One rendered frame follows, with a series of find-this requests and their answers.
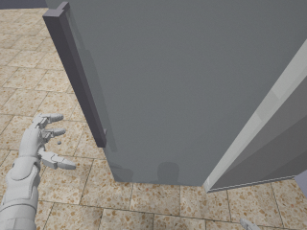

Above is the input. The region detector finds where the handle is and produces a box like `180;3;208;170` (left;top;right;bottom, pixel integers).
42;1;107;148

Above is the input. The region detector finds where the left robot hand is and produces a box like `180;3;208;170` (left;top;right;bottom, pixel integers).
18;113;77;170

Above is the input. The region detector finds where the right robot hand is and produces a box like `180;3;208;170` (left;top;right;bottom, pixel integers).
240;218;261;230

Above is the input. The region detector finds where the robot left forearm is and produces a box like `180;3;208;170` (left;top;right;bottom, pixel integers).
0;156;41;230

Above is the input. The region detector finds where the fridge door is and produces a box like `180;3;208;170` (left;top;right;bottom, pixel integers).
45;0;307;187

